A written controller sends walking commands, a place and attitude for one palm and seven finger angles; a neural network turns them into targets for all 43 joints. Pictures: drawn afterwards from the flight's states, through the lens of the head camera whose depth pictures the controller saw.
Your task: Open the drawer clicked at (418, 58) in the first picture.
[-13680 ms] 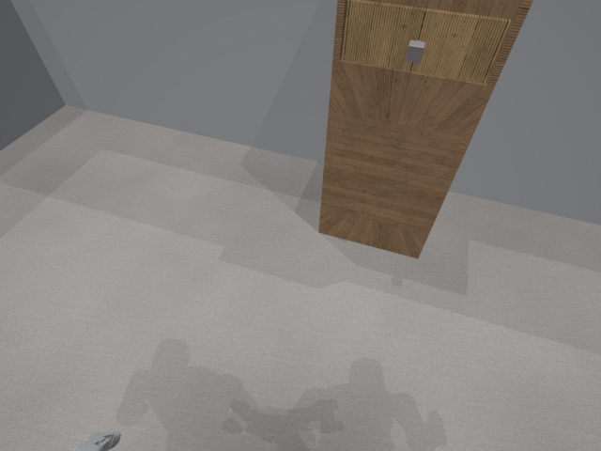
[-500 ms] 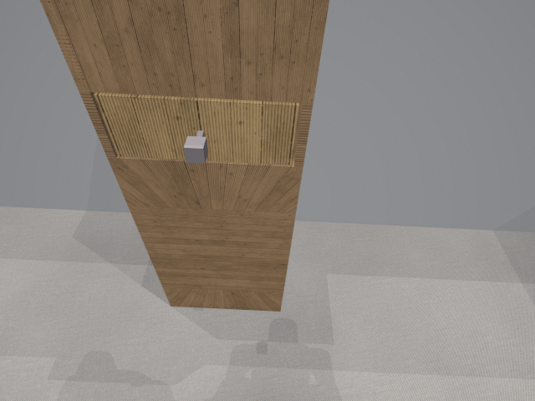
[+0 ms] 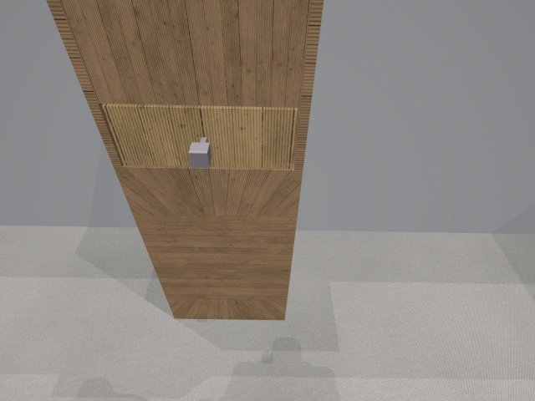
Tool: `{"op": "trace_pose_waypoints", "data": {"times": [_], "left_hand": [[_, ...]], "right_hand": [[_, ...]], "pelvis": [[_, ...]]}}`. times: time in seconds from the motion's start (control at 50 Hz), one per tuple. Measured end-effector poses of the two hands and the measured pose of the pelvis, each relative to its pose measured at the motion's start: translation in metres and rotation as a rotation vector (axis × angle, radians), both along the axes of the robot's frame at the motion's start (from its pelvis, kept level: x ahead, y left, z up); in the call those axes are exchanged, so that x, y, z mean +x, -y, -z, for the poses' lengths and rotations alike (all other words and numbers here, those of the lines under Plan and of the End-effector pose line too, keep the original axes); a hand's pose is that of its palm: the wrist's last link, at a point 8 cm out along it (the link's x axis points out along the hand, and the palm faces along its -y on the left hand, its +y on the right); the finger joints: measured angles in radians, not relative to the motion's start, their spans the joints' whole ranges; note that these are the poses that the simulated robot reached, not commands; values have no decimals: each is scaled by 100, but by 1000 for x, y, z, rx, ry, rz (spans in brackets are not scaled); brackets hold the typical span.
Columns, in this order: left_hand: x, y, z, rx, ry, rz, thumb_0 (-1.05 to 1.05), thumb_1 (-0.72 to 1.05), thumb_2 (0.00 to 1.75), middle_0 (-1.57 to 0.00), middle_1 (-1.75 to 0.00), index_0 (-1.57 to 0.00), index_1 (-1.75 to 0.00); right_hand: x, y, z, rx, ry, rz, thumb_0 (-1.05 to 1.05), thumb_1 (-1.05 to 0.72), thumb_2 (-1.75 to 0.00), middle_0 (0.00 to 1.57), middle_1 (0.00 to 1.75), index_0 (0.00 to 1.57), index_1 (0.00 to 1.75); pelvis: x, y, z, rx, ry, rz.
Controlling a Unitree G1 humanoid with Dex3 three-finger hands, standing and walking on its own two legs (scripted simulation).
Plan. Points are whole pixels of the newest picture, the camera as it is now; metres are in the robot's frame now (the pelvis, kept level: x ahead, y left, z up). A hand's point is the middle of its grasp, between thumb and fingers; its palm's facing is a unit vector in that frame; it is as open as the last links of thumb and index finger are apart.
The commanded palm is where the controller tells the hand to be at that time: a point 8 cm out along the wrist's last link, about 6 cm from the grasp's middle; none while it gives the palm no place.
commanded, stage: look again from close up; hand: left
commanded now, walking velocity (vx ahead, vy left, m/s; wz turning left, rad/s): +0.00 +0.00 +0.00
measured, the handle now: (201, 149) +0.57 +0.17 +0.08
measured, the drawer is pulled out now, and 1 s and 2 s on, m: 0.00 0.00 0.00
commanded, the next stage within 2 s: shuffle to correct the standing spot in 0.26 s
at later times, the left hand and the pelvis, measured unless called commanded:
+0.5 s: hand out of the picture -0.06 +0.17 -0.17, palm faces +0.03 -0.99 -0.15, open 7.3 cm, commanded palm none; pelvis -0.02 +0.02 +0.01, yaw +0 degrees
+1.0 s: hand out of the picture -0.02 +0.15 -0.19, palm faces +0.07 -0.99 -0.08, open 7.4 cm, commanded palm none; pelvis +0.03 +0.01 -0.01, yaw +0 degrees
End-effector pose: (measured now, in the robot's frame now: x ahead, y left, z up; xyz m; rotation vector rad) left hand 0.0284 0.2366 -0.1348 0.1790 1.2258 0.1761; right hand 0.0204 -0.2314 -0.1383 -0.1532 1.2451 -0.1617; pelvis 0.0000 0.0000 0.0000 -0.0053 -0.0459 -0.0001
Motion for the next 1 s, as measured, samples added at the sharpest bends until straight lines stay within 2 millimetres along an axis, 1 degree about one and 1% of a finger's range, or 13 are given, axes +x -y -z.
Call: {"op": "trace_pose_waypoints", "data": {"times": [0.08,0.16,0.24,0.4,0.52,0.62,0.7,0.78,0.82,0.86,0.9,0.94,1.0], "left_hand": [[2,2,0,-13,15,13,0,91,90,-19,-30,-20,-29],[-7,5,2,-32,-4,17,0,91,90,-19,-30,-20,-29],[-24,6,6,-47,-48,9,0,92,90,-20,-30,-20,-29],[-67,9,10,-76,-159,-21,0,91,90,-19,-30,-20,-29],[-94,13,10,-98,-240,-41,0,91,90,-19,-30,-20,-29],[-108,21,8,-111,-288,-61,0,91,90,-19,-30,-20,-29],[-113,30,5,-110,-303,-89,0,91,90,-19,-30,-20,-29],[-117,41,5,-110,-303,-125,0,91,90,-19,-30,-20,-29],[-117,45,7,-120,-311,-133,0,91,90,-19,-30,-20,-29],[-112,47,10,-132,-316,-132,0,91,90,-19,-30,-20,-29],[-102,46,15,-147,-312,-129,0,91,90,-19,-30,-20,-29],[-89,44,24,-162,-302,-123,0,91,90,-19,-30,-20,-29],[-58,40,26,-166,-284,-77,0,91,90,-19,-30,-20,-29]], "right_hand": [[2,-4,-3,4,16,-3,1,-91,-90,20,29,19,30],[-3,-7,-5,3,6,2,1,-91,-90,20,29,19,30],[-16,-11,-6,4,-28,8,1,-91,-90,20,29,19,30],[-46,-25,-3,20,-120,27,1,-91,-90,20,29,19,30],[-64,-35,-2,31,-171,57,1,-91,-90,20,29,19,30],[-69,-33,3,34,-191,83,1,-90,-90,20,29,20,30],[-65,-23,7,36,-195,87,1,-90,-90,20,29,20,30],[-49,-14,6,32,-180,74,1,-91,-90,20,29,20,30],[-37,-12,3,27,-157,69,1,-91,-90,20,29,19,30],[-23,-12,1,21,-129,64,1,-91,-90,20,29,19,30],[-10,-14,-1,7,-103,52,1,-91,-90,20,29,19,30],[-2,-15,3,-11,-81,44,1,-92,-90,20,29,19,30],[-1,-18,2,-14,-85,62,1,-92,-90,20,29,19,30]], "pelvis": [[-4,-3,-1,0,4,5],[-9,-6,-3,-1,3,7],[-12,-8,-4,-3,0,6],[-17,-16,-5,-7,-5,3],[-15,-19,-6,-9,-11,7],[-13,-16,-4,-5,-15,16],[-9,-9,-3,-6,-14,17],[-2,-1,-2,-3,-28,17],[3,0,-3,-12,-33,12],[9,-1,-2,-19,-38,1],[15,-3,0,-24,-41,-9],[21,-6,7,-31,-44,-14],[31,-7,6,-4,-46,6]]}}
